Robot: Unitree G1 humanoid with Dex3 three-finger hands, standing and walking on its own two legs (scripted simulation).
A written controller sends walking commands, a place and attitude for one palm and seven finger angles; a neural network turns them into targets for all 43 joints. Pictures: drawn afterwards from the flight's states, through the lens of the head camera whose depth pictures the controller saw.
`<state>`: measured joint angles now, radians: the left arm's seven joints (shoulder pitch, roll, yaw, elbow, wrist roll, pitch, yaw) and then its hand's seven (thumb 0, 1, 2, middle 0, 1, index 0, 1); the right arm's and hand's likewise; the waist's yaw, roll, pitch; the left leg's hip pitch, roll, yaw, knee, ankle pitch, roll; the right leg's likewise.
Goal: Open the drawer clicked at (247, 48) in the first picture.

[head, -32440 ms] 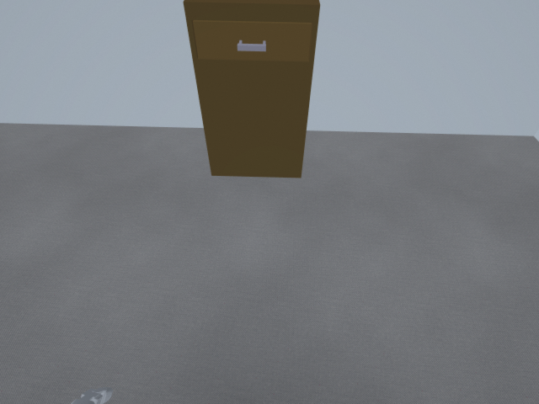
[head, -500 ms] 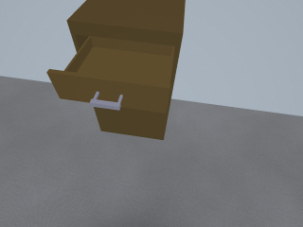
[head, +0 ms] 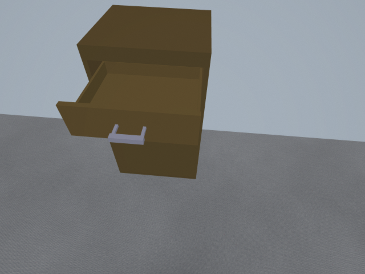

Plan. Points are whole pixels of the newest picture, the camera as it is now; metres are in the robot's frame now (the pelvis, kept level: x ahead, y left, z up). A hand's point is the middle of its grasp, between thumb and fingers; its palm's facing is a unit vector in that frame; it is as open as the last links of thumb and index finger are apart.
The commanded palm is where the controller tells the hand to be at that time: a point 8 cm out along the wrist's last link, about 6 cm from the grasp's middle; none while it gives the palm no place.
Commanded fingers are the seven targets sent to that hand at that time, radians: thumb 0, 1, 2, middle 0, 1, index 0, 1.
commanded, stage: let the arm hang, fingers relaxed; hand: left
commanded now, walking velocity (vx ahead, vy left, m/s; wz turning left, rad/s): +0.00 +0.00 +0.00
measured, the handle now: (128, 133) +0.52 +0.20 -0.04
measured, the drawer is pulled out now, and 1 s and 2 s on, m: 0.27 0.27 0.27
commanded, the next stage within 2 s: look to check the result in 0.14 s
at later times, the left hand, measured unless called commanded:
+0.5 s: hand out of the picture -0.03 +0.16 -0.18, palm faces +0.05 -0.99 -0.16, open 7.4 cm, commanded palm none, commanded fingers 0.00 0.90 0.90 -0.20 -0.30 -0.20 -0.30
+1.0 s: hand out of the picture +0.00 +0.17 -0.18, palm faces +0.04 -0.99 -0.16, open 7.4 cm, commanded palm none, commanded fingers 0.00 0.90 0.90 -0.20 -0.30 -0.20 -0.30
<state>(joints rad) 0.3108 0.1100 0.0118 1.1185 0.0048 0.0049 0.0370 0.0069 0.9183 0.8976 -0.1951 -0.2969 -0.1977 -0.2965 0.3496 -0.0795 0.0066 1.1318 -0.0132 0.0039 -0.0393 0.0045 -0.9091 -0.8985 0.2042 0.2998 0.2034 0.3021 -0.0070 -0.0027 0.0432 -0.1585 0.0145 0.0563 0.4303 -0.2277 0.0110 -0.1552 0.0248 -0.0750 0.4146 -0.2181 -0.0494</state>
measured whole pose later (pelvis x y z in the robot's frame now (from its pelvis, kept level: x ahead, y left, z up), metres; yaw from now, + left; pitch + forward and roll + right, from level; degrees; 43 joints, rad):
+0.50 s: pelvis +0.00 +0.01 +0.00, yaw -1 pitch -2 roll +0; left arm 0.34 0.10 0.01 1.14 0.00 0.00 0.04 0.00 0.91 0.90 -0.19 -0.30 -0.20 -0.30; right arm 0.33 -0.08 0.00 1.13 -0.01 0.00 -0.04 0.00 -0.91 -0.90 0.20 0.30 0.20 0.30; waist 0.00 0.00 0.06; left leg -0.16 0.00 0.07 0.42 -0.23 0.03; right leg -0.16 0.01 -0.06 0.41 -0.22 -0.03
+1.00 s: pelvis +0.02 +0.02 +0.00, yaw -1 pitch -2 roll +0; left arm 0.31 0.10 0.01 1.14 0.00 0.00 0.04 0.00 0.91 0.90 -0.19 -0.30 -0.20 -0.30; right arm 0.32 -0.09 0.00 1.14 -0.01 -0.01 -0.04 0.00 -0.91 -0.90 0.20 0.30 0.20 0.30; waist -0.01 0.00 0.06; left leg -0.14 -0.01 0.08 0.40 -0.24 0.03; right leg -0.15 0.01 -0.05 0.41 -0.23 -0.03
